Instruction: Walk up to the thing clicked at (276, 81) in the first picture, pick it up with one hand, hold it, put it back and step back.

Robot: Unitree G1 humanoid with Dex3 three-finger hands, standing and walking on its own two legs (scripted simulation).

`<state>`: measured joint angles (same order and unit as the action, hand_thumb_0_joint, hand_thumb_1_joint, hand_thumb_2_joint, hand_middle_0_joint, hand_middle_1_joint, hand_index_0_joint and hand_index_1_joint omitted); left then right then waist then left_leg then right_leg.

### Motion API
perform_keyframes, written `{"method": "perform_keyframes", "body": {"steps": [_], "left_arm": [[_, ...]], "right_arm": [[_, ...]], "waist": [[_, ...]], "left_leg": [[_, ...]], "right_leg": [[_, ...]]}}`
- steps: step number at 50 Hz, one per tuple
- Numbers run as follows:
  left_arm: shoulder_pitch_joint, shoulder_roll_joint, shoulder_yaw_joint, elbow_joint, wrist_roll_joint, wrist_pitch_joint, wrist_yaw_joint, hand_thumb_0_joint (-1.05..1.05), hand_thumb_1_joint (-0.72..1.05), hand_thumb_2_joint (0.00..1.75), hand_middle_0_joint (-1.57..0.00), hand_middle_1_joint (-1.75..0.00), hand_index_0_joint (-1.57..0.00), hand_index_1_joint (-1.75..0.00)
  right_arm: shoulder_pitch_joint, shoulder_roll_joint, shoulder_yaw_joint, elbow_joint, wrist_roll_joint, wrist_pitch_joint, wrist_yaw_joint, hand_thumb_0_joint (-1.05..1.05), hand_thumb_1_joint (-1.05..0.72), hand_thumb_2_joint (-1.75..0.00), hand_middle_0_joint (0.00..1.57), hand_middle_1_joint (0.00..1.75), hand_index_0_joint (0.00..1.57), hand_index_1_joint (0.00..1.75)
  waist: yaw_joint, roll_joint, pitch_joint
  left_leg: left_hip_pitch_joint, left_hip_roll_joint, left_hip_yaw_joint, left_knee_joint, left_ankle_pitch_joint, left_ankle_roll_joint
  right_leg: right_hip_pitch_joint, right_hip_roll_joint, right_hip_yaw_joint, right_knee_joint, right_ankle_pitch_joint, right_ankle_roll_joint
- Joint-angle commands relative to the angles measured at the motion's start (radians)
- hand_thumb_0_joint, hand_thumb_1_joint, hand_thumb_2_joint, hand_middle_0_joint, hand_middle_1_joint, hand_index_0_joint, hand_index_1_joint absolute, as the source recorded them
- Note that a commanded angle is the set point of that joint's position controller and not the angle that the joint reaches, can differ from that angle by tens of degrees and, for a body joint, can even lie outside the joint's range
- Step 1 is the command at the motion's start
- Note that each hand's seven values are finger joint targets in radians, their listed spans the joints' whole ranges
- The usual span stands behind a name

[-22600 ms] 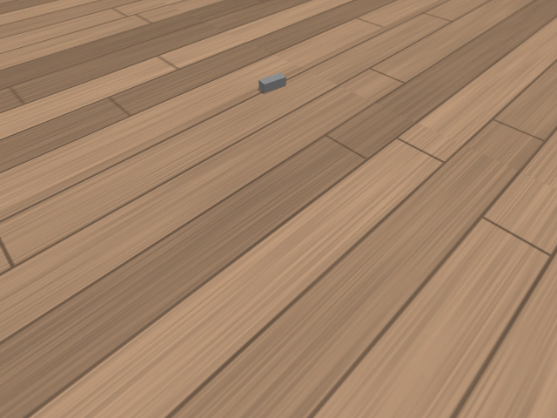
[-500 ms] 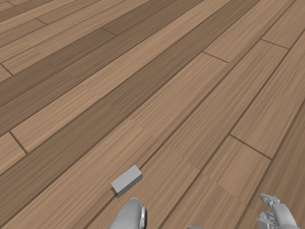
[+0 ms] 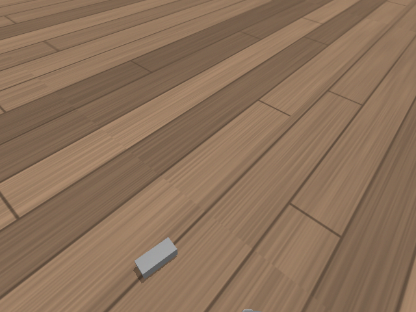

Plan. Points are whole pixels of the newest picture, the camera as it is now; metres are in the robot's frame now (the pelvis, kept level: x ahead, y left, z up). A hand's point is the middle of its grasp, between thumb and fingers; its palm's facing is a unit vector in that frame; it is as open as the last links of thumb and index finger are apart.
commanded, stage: walk up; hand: left
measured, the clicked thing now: (156, 257) +0.51 +0.20 -0.74
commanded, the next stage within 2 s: stand in 1.06 s
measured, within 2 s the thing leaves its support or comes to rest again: neither
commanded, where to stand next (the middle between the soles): +0.17 +0.01 m, yaw +0 degrees
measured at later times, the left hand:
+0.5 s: hand out of the picture +0.09 +0.25 -0.15, palm faces +0.02 -0.93 -0.36, open 7.4 cm
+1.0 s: hand out of the picture +0.14 +0.25 -0.14, palm faces +0.02 -0.94 -0.35, open 7.4 cm
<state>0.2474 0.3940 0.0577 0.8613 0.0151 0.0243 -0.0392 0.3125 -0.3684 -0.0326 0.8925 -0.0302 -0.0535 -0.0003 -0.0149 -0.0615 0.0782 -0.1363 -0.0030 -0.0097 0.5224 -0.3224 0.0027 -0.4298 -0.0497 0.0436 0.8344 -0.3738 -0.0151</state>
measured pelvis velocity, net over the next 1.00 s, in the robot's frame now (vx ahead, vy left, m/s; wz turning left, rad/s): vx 0.04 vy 0.00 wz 0.02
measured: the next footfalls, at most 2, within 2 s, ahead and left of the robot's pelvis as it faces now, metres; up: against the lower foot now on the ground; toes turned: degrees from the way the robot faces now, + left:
right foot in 0.10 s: +0.12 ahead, -0.15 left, +0.00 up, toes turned -1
left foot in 0.38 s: +0.07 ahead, +0.11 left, +0.00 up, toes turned +2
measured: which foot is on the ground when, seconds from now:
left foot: down 0.00-0.12, up 0.14-0.36, down 0.38-1.00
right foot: up 0.00-0.08, down 0.10-1.00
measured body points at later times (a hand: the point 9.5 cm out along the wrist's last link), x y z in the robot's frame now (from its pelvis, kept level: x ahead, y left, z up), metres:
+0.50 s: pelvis +0.02 -0.01 -0.01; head +0.02 -0.02 +0.44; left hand +0.09 +0.30 -0.12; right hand +0.06 -0.32 -0.14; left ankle +0.03 +0.11 -0.73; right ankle +0.07 -0.15 -0.73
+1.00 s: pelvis +0.04 +0.00 +0.01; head +0.05 +0.00 +0.46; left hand +0.13 +0.30 -0.12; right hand +0.17 -0.30 -0.11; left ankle +0.03 +0.11 -0.73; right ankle +0.08 -0.15 -0.73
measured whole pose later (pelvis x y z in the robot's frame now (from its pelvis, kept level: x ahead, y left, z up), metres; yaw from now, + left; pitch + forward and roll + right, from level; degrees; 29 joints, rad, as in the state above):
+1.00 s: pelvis +0.04 +0.00 +0.01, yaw +1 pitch -2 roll +0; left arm 0.05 0.35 -0.01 1.14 0.00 -0.02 0.00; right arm 0.04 -0.35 -0.02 1.11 -0.01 0.00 0.01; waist 0.01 0.00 0.05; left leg -0.12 -0.01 0.01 0.39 -0.23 0.01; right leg -0.18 -0.06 -0.01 0.38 -0.16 0.04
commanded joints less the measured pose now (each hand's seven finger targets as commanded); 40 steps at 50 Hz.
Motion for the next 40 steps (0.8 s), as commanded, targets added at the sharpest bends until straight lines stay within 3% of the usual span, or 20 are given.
{"method": "perform_keyframes", "body": {"steps": [1,3,4,5,6,7,8,11,16,19,20,21,22,23,24,26,29,34,36,40], "left_arm": [[-0.032,0.171,0.053,-0.046,0.003,-0.053,0.009,0.0,0.9,0.9,-0.2,-0.3,-0.2,-0.3],[0.023,0.166,0.058,0.003,0.008,-0.065,0.021,0.0,0.9,0.9,-0.2,-0.3,-0.2,-0.3],[0.053,0.178,0.06,0.021,0.012,-0.073,0.029,0.0,0.9,0.9,-0.2,-0.3,-0.2,-0.3],[0.06,0.215,0.069,0.017,0.019,-0.084,0.037,0.0,0.9,0.9,-0.2,-0.3,-0.2,-0.3],[0.06,0.276,0.075,0.003,0.026,-0.098,0.043,0.0,0.9,0.9,-0.2,-0.3,-0.2,-0.3],[0.003,0.312,0.075,-0.003,0.018,-0.092,0.044,0.0,0.9,0.9,-0.2,-0.3,-0.2,-0.3],[-0.042,0.302,0.071,-0.01,0.016,-0.085,0.043,0.0,0.9,0.9,-0.2,-0.3,-0.2,-0.3],[-0.089,0.239,0.049,-0.001,0.012,-0.088,0.044,0.0,0.9,0.9,-0.2,-0.3,-0.2,-0.3],[-0.137,0.24,0.045,0.009,0.01,-0.075,0.04,0.0,0.9,0.9,-0.2,-0.3,-0.2,-0.3],[-0.163,0.198,0.024,0.017,-0.007,-0.06,0.038,0.0,0.9,0.9,-0.2,-0.3,-0.2,-0.3],[-0.156,0.168,0.012,0.023,-0.013,-0.057,0.037,0.0,0.9,0.9,-0.2,-0.3,-0.2,-0.3],[-0.142,0.138,0.002,0.027,-0.02,-0.053,0.035,0.0,0.9,0.9,-0.2,-0.3,-0.2,-0.3],[-0.139,0.153,0.004,0.057,-0.026,-0.051,0.037,0.0,0.9,0.9,-0.2,-0.3,-0.2,-0.3],[-0.136,0.174,0.013,0.083,-0.018,-0.054,0.037,0.0,0.9,0.9,-0.2,-0.3,-0.2,-0.3],[-0.127,0.178,0.012,0.092,-0.013,-0.06,0.038,0.0,0.9,0.9,-0.2,-0.3,-0.2,-0.3],[-0.142,0.192,0.013,0.107,-0.013,-0.067,0.038,0.0,0.9,0.9,-0.2,-0.3,-0.2,-0.3],[-0.151,0.185,0.0,0.137,-0.02,-0.072,0.042,0.0,0.9,0.9,-0.2,-0.3,-0.2,-0.3],[-0.182,0.182,-0.012,0.172,-0.025,-0.074,0.047,0.0,0.9,0.9,-0.2,-0.3,-0.2,-0.3],[-0.189,0.178,-0.017,0.184,-0.026,-0.072,0.05,0.0,0.9,0.9,-0.2,-0.3,-0.2,-0.3],[-0.211,0.173,-0.022,0.206,-0.022,-0.068,0.051,0.0,0.9,0.9,-0.2,-0.3,-0.2,-0.3]], "right_arm": [[-0.076,-0.275,-0.075,-0.083,0.006,-0.003,-0.005,0.0,-0.9,-0.9,0.2,0.3,0.2,0.3],[-0.11,-0.25,-0.061,-0.091,0.014,0.017,-0.002,0.0,-0.9,-0.9,0.2,0.3,0.2,0.3],[-0.081,-0.201,-0.044,-0.088,0.018,0.025,-0.004,0.0,-0.9,-0.9,0.2,0.3,0.2,0.3],[-0.042,-0.15,-0.025,-0.085,0.023,0.027,-0.005,0.0,-0.9,-0.9,0.2,0.3,0.2,0.3],[-0.017,-0.11,-0.011,-0.088,0.025,0.029,-0.004,0.0,-0.9,-0.9,0.2,0.3,0.2,0.3],[-0.036,-0.196,-0.035,-0.064,0.023,0.041,-0.016,0.0,-0.9,-0.9,0.2,0.3,0.2,0.3],[-0.016,-0.231,-0.05,-0.041,0.023,0.041,-0.017,0.0,-0.9,-0.9,0.2,0.3,0.2,0.3],[-0.018,-0.214,-0.044,0.007,0.026,0.035,-0.006,0.0,-0.9,-0.9,0.2,0.3,0.2,0.3],[0.013,-0.197,-0.042,0.058,0.012,0.036,0.005,0.0,-0.9,-0.9,0.2,0.3,0.2,0.3],[0.005,-0.201,-0.052,0.086,-0.001,0.028,0.0,0.0,-0.9,-0.9,0.2,0.3,0.2,0.3],[-0.014,-0.219,-0.055,0.081,-0.007,0.024,-0.004,0.0,-0.9,-0.9,0.2,0.3,0.2,0.3],[-0.073,-0.259,-0.06,0.059,-0.01,0.018,-0.006,0.0,-0.9,-0.9,0.2,0.3,0.2,0.3],[-0.161,-0.274,-0.054,0.05,0.006,0.018,-0.001,0.0,-0.9,-0.9,0.2,0.3,0.2,0.3],[-0.191,-0.259,-0.045,0.059,0.009,0.025,0.003,0.0,-0.9,-0.9,0.2,0.3,0.2,0.3],[-0.198,-0.232,-0.034,0.064,0.008,0.027,0.005,0.0,-0.9,-0.9,0.2,0.3,0.2,0.3],[-0.175,-0.21,-0.026,0.08,0.008,0.02,0.005,0.0,-0.9,-0.9,0.2,0.3,0.2,0.3],[-0.176,-0.211,-0.023,0.108,0.016,0.016,0.007,0.0,-0.9,-0.9,0.2,0.3,0.2,0.3],[-0.193,-0.208,-0.023,0.138,0.023,0.014,-0.003,0.0,-0.9,-0.9,0.2,0.3,0.2,0.3],[-0.206,-0.207,-0.027,0.147,0.027,0.017,-0.005,0.0,-0.9,-0.9,0.2,0.3,0.2,0.3],[-0.238,-0.2,-0.029,0.155,0.029,0.024,-0.007,0.0,-0.9,-0.9,0.2,0.3,0.2,0.3]], "waist": [[-0.002,0.291,0.024],[0.041,0.23,-0.014],[0.055,0.147,-0.033],[0.057,0.002,-0.068],[0.045,-0.134,-0.083],[0.059,-0.067,-0.067],[0.039,-0.079,-0.037],[0.022,-0.085,-0.039],[0.014,-0.141,-0.078],[-0.011,-0.06,-0.088],[-0.008,-0.002,-0.095],[0.016,0.089,-0.082],[0.044,0.122,-0.043],[0.056,0.108,-0.009],[0.064,0.078,0.001],[0.039,0.084,-0.016],[0.033,0.125,-0.061],[0.022,0.109,-0.127],[0.02,0.105,-0.147],[0.017,0.084,-0.161]], "left_leg": [[-0.218,0.164,-0.125,-0.168,-0.009,0.166],[-0.31,0.146,-0.096,-0.049,-0.054,0.139],[-0.347,0.113,-0.072,0.051,-0.071,0.11],[-0.381,0.054,-0.022,0.19,-0.142,0.08],[-0.428,-0.025,-0.01,0.363,-0.224,0.026],[-0.356,-0.004,-0.079,0.422,-0.283,0.031],[-0.309,0.018,-0.077,0.426,-0.29,0.027],[-0.294,0.044,-0.077,0.36,-0.189,0.028],[-0.148,0.02,0.014,0.146,-0.093,0.017],[-0.012,0.008,0.018,-0.02,0.059,0.022],[-0.007,0.06,-0.065,-0.086,0.041,0.035],[-0.073,0.166,-0.241,-0.181,-0.109,0.069],[-0.234,0.213,-0.287,-0.23,-0.307,0.107],[-0.332,0.205,-0.254,-0.228,-0.343,0.105],[-0.338,0.165,-0.191,-0.199,-0.288,0.083],[-0.264,0.109,-0.131,-0.161,-0.118,0.05],[-0.186,0.122,-0.135,-0.169,-0.016,0.047],[-0.071,0.124,-0.09,-0.14,0.299,0.036],[-0.03,0.129,-0.079,-0.141,0.367,0.036],[0.006,0.129,-0.064,-0.151,0.395,0.034]], "right_leg": [[0.155,0.025,-0.083,-0.164,0.088,0.011],[0.319,0.068,-0.106,-0.275,0.145,0.009],[0.391,0.052,-0.056,-0.332,0.135,0.006],[0.428,-0.048,0.096,-0.425,0.076,-0.023],[0.392,-0.274,0.45,-0.558,-0.018,-0.097],[0.242,-0.341,0.511,-0.599,-0.189,-0.192],[0.175,-0.333,0.501,-0.582,-0.212,-0.222],[0.177,-0.217,0.265,-0.547,-0.081,-0.149],[0.097,-0.183,0.165,-0.498,-0.06,-0.134],[0.005,-0.146,0.101,-0.4,-0.06,-0.086],[-0.008,-0.118,0.078,-0.37,-0.064,-0.06],[-0.01,-0.062,0.05,-0.331,-0.097,-0.024],[0.113,-0.011,-0.015,-0.297,-0.094,-0.013],[0.222,-0.001,-0.027,-0.291,-0.046,-0.014],[0.247,-0.023,0.003,-0.349,-0.019,-0.018],[0.226,-0.058,0.053,-0.383,0.069,-0.029],[0.24,-0.059,0.04,-0.408,0.125,-0.024],[0.293,-0.08,0.018,-0.403,0.39,-0.011],[0.304,-0.083,0.006,-0.406,0.425,-0.008],[0.323,-0.09,0.0,-0.43,0.452,-0.001]]}}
